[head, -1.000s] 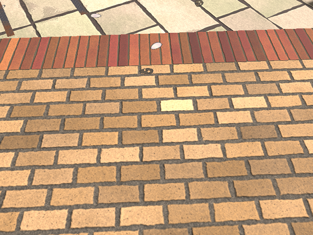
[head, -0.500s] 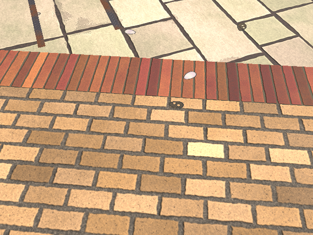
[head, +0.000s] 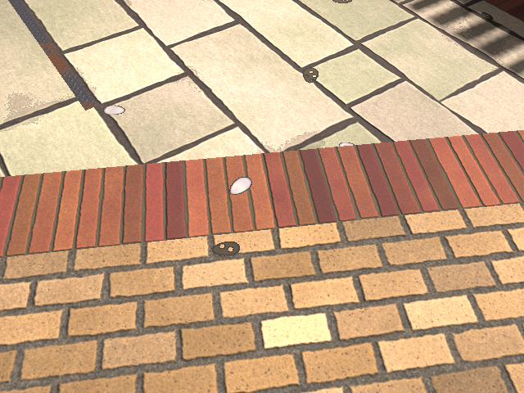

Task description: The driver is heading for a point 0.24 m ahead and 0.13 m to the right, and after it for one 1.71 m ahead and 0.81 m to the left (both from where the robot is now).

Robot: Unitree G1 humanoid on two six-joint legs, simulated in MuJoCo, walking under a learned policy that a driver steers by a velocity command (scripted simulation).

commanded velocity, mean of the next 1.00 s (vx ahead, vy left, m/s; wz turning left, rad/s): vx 0.15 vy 0.00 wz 0.28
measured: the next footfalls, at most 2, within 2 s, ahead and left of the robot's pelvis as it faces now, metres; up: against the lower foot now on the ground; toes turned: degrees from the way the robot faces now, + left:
right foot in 0.14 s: +0.23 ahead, -0.10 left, +0.00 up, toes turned -9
left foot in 0.66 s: +0.25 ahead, +0.09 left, +0.00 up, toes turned +15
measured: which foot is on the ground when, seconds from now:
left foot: down 0.00-0.16, up 0.18-0.64, down 0.66-1.00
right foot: up 0.00-0.12, down 0.14-0.66, up 0.68-1.00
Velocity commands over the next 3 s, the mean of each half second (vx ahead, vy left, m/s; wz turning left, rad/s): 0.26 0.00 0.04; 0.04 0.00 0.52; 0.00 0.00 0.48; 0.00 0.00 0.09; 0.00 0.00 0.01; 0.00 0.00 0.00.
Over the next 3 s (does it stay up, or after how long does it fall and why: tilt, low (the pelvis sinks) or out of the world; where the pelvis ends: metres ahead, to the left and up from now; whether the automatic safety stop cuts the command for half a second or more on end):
stays up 0.18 -0.04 0.00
